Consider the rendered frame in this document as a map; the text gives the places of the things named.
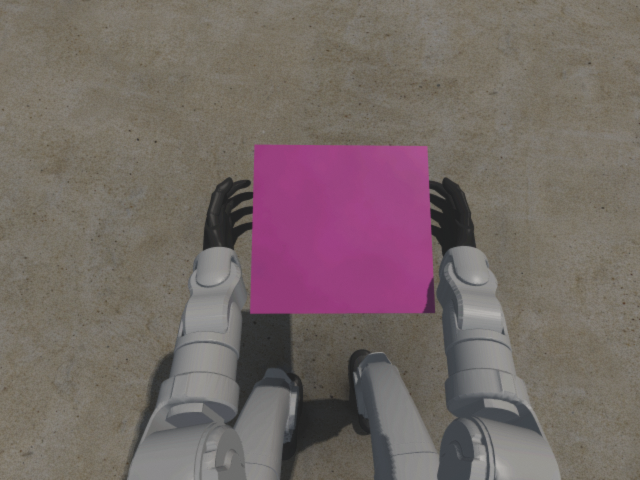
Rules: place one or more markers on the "robot right upper arm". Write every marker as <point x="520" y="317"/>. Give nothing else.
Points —
<point x="476" y="448"/>

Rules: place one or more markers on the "robot right hand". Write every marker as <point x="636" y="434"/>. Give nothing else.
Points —
<point x="457" y="228"/>

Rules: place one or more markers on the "robot foot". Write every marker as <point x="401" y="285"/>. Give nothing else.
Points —
<point x="289" y="448"/>
<point x="356" y="358"/>

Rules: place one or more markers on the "left robot forearm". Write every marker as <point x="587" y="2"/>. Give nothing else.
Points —
<point x="202" y="384"/>

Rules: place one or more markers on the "robot left hand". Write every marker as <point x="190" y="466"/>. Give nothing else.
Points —
<point x="219" y="231"/>

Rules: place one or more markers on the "carton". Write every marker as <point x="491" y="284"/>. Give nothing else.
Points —
<point x="341" y="229"/>

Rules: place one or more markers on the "robot left foot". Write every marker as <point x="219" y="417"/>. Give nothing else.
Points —
<point x="289" y="448"/>

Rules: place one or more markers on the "robot left upper arm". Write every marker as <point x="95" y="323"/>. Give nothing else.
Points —
<point x="208" y="451"/>

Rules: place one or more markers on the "right robot forearm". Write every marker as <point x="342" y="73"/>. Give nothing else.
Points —
<point x="482" y="377"/>

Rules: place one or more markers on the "robot right foot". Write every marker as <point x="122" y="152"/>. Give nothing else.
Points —
<point x="356" y="358"/>

